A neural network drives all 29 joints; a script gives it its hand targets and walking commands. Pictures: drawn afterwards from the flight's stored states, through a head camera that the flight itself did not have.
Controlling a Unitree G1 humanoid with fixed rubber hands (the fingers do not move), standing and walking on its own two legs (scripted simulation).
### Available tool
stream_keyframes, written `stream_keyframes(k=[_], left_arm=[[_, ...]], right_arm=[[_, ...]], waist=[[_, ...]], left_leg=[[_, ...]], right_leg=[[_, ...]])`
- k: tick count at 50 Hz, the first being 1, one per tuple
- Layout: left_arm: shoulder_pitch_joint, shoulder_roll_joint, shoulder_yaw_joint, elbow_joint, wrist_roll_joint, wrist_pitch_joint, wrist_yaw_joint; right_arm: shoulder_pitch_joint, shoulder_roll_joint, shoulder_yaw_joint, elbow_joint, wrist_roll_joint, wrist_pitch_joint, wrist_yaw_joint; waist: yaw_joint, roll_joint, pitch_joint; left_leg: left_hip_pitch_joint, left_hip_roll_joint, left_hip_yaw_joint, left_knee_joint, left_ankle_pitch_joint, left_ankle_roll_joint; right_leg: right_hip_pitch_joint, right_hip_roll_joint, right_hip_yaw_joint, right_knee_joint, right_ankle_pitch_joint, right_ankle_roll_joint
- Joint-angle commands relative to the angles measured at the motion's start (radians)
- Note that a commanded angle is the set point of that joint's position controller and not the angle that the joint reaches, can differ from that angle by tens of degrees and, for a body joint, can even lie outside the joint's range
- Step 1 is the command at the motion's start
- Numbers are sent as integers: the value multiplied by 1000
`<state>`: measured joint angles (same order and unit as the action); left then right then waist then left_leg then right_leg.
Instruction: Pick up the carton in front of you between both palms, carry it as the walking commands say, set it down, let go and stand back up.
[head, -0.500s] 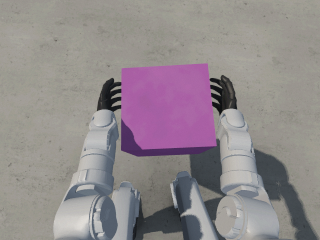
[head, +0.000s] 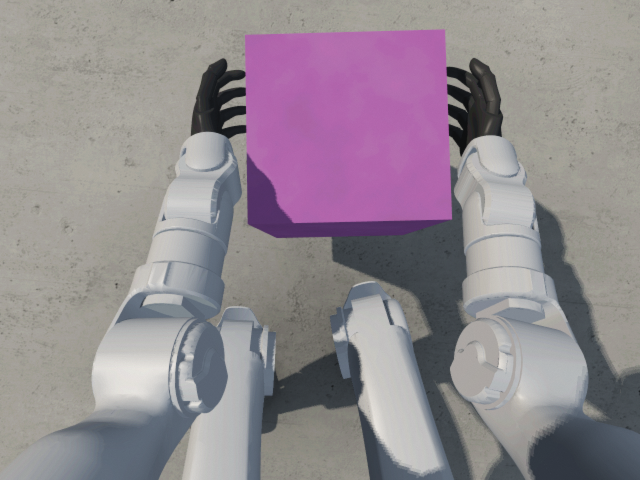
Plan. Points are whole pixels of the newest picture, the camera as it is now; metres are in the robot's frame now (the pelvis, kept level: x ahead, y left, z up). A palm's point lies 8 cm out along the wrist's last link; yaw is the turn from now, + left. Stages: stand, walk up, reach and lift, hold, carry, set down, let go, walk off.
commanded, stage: set down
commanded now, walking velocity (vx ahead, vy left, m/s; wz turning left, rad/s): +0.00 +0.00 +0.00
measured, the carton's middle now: (341, 157) +0.48 -0.11 -0.22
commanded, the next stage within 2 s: none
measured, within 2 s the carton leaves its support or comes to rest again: rests again in 1.34 s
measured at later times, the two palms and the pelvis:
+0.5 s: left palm (234, 144) +0.52 +0.03 -0.23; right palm (449, 151) +0.46 -0.26 -0.22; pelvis +0.00 +0.00 -0.07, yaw +0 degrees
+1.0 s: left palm (232, 146) +0.52 +0.04 -0.24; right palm (448, 155) +0.46 -0.26 -0.23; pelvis +0.00 +0.01 -0.08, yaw -1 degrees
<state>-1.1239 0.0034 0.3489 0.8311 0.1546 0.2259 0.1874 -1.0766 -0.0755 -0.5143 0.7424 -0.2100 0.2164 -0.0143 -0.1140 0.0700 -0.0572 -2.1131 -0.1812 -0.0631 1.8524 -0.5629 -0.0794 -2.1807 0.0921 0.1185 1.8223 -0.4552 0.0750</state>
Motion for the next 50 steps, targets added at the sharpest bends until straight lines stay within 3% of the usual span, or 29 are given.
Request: stream_keyframes(k=[1, 3, 6, 8, 9, 12, 14, 15, 16, 17, 18, 19, 20, 22, 23, 25, 27, 30, 31, 36, 37, 38, 39, 40, 41, 46, 47, 49, 50], left_arm=[[-708, -839, -404, -59, -92, -69, -201], [-633, -847, -400, -38, -73, -69, -196], [-713, -778, -390, -24, -83, -88, -190], [-685, -739, -382, -50, -66, -101, -193], [-718, -772, -421, -47, -155, -93, -201], [-755, -813, -505, -11, -178, -92, -202], [-662, -747, -461, 3, -162, -84, -197], [-720, -856, -474, 40, -180, -80, -192], [-772, -779, -476, -8, -198, -98, -195], [-747, -824, -523, 0, -212, -93, -185], [-813, -816, -556, -33, -261, -105, -181], [-785, -844, -547, -96, -245, -114, -185], [-707, -812, -533, 2, -195, -99, -179], [-728, -784, -434, 40, -166, -94, -187], [-742, -854, -485, 46, -193, -91, -192], [-720, -828, -521, -10, -205, -105, -194], [-699, -869, -461, 98, -173, -97, -197], [-698, -816, -400, 79, -136, -99, -197], [-640, -801, -413, 147, -121, -90, -198], [-730, -718, -411, 93, -159, -118, -204], [-644, -699, -363, 139, -100, -106, -206], [-687, -737, -404, 148, -150, -108, -208], [-694, -718, -329, 127, -122, -105, -209], [-672, -683, -352, 213, -109, -95, -203], [-651, -665, -337, 134, -82, -115, -214], [-631, -612, -302, 225, -79, -112, -224], [-648, -648, -304, 187, -90, -115, -227], [-671, -637, -313, 211, -84, -107, -231], [-611, -597, -254, 223, -41, -108, -227]], right_arm=[[-525, 789, 436, 77, 73, 17, 236], [-553, 787, 425, 35, 118, 12, 241], [-519, 799, 473, 105, 134, 10, 225], [-544, 821, 499, 76, 163, -2, 223], [-576, 713, 537, 19, 187, -7, 223], [-609, 723, 504, 20, 196, -29, 221], [-724, 641, 536, -89, 244, -42, 224], [-712, 636, 499, -57, 206, -49, 228], [-679, 644, 518, 2, 215, -37, 222], [-691, 623, 526, -25, 243, -54, 215], [-651, 672, 517, -25, 249, -46, 218], [-698, 653, 525, -48, 245, -55, 215], [-651, 632, 515, 33, 273, -56, 226], [-673, 667, 512, 16, 242, -43, 253], [-676, 639, 473, 43, 216, -45, 243], [-638, 690, 494, 17, 266, -48, 252], [-649, 672, 460, 112, 213, -36, 257], [-658, 650, 433, 43, 209, -46, 269], [-660, 576, 409, 124, 167, -40, 261], [-582, 573, 374, 171, 163, -60, 261], [-661, 546, 373, 126, 154, -63, 267], [-611, 544, 342, 163, 154, -69, 268], [-686, 501, 371, 112, 143, -71, 264], [-616, 493, 320, 205, 127, -69, 261], [-636, 539, 350, 165, 140, -61, 272], [-587, 451, 324, 232, 122, -76, 258], [-599, 451, 295, 195, 117, -77, 269], [-625, 414, 274, 236, 89, -79, 260], [-596, 433, 269, 217, 70, -69, 259]], waist=[[-89, -61, -1007], [-44, 0, -1077], [-65, -37, -1030], [4, -70, -1032], [-74, -60, -1027], [-105, 19, -1061], [-56, 5, -1085], [-134, 56, -1043], [-148, 6, -988], [-120, 90, -989], [-167, 64, -1030], [-164, 49, -1061], [-88, 142, -1000], [-103, 60, -935], [-163, 86, -915], [-93, 83, -971], [-154, 84, -919], [-69, 91, -854], [-124, 64, -791], [-146, 89, -747], [-63, 86, -699], [-180, 94, -721], [-88, 82, -692], [-144, 99, -651], [-57, 21, -656], [-110, 29, -582], [-68, 96, -616], [-126, 103, -565], [-70, 50, -528]], left_leg=[[395, -62, 124, -111, 155, 35], [383, -53, 141, -98, 178, 30], [313, -41, 166, -24, 125, 37], [282, -53, 174, -27, 156, 46], [207, -42, 163, 10, 161, 30], [274, -47, 165, 51, 147, 31], [324, -33, 153, 70, 186, 46], [277, -45, 152, 64, 164, 37], [254, -40, 156, 103, 164, 21], [294, -38, 157, 106, 195, 22], [340, -35, 139, 105, 187, 23], [295, -47, 130, 114, 248, 34], [339, -42, 161, 87, 213, 16], [278, -42, 137, 99, 177, 37], [234, -48, 122, 76, 110, 42], [299, -49, 130, 105, 234, 32], [286, -51, 135, 97, 219, 30], [276, -47, 113, 90, 239, 61], [231, -42, 98, 92, 210, 39], [236, -39, 100, 119, 191, 44], [227, -36, 95, 69, 195, 67], [231, -44, 115, 107, 160, 42], [197, -46, 119, 127, 186, 45], [203, -38, 109, 116, 103, 50], [195, -49, 133, 101, 186, 57], [144, -24, 86, 89, 142, 66], [163, -42, 123, 101, 142, 55], [141, -26, 89, 106, 118, 61], [131, -29, 101, 97, 114, 66]], right_leg=[[605, 29, -197, -102, 250, -5], [685, 23, -200, -75, 260, 2], [649, 34, -176, -51, 219, -8], [685, 32, -167, -40, 280, 4], [739, 13, -170, -10, 328, 2], [674, 19, -185, 22, 310, -7], [597, 8, -207, 61, 301, 7], [610, 20, -202, 42, 304, -21], [652, 16, -187, 52, 331, -15], [651, 8, -168, 75, 358, -30], [622, 7, -189, 88, 346, -20], [651, 21, -179, 76, 403, -28], [628, 7, -178, 95, 372, -26], [565, 12, -201, 117, 326, -38], [543, 19, -212, 110, 286, -36], [539, 7, -193, 112, 331, -30], [536, 18, -184, 85, 342, -41], [393, 22, -187, 124, 280, -43], [399, 7, -205, 124, 306, -36], [314, 12, -197, 126, 239, -52], [274, 14, -191, 122, 231, -58], [344, 12, -204, 115, 232, -56], [308, -1, -169, 123, 201, -66], [305, 10, -192, 117, 159, -65], [318, 12, -180, 95, 205, -52], [307, -5, -182, 120, 213, -52], [329, 2, -159, 115, 190, -75], [268, 3, -170, 119, 163, -77], [274, -2, -149, 109, 131, -75]])
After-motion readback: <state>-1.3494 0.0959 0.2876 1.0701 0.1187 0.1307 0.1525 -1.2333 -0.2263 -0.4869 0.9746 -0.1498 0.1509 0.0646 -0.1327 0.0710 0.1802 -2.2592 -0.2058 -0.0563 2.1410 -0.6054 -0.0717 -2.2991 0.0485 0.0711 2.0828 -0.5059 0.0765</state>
